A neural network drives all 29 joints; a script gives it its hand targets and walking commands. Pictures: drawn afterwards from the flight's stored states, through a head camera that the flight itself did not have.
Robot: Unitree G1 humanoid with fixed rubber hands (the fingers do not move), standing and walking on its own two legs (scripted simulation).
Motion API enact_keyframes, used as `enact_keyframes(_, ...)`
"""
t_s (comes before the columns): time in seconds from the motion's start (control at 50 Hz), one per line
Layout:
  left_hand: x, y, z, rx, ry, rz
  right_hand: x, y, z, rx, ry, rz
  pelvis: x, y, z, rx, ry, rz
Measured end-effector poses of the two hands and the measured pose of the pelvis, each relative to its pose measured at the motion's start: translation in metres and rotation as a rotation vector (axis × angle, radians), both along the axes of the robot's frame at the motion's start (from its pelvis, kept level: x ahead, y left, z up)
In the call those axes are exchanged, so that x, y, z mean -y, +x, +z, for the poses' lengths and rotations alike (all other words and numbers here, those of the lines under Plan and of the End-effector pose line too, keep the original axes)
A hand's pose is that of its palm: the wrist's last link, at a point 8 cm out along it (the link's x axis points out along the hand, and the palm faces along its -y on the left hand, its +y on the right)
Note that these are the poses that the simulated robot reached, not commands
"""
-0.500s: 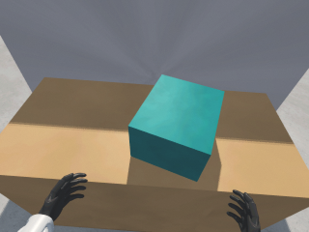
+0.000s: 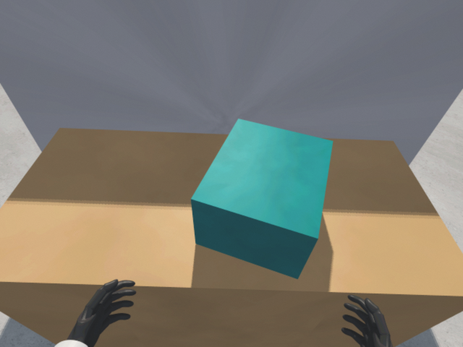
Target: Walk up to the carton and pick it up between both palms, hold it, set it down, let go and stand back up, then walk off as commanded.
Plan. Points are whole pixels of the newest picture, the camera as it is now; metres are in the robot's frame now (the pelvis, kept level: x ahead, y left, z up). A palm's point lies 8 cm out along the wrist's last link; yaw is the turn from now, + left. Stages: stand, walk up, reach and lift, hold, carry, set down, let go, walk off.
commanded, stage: set down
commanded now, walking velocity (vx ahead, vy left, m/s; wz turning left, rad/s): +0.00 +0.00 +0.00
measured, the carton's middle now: (265, 191) +0.47 -0.04 -0.03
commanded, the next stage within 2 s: let go in 1.86 s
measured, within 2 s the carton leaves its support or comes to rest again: neither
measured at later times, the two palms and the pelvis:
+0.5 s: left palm (105, 345) +0.14 +0.23 -0.04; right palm out of the picture +0.13 -0.21 -0.04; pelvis -0.02 -0.01 +0.00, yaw +0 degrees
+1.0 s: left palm out of the picture +0.14 +0.21 -0.06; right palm out of the picture +0.14 -0.24 -0.06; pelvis -0.02 -0.04 +0.00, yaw +1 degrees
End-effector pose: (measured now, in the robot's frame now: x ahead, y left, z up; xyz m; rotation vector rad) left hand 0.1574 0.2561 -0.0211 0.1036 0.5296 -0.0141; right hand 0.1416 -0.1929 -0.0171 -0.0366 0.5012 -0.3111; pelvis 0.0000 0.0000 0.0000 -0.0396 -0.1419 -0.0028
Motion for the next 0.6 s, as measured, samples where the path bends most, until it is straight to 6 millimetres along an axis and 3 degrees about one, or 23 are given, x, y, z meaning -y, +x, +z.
enact_keyframes(0.32, 0.012, -0.013, -0.013, -0.074, 0.029, 0.03, 0.013, -0.004, -0.019, -0.049, -0.006, 0.058, 0.001, -0.01, 0.001, 0.016, 0.007, 0.005)
enact_keyframes(0.6, 0.034, -0.013, -0.026, -0.128, 0.043, 0.04, 0.03, -0.009, -0.028, -0.078, -0.015, 0.084, 0.017, -0.026, 0.0, 0.031, 0.024, 0.011)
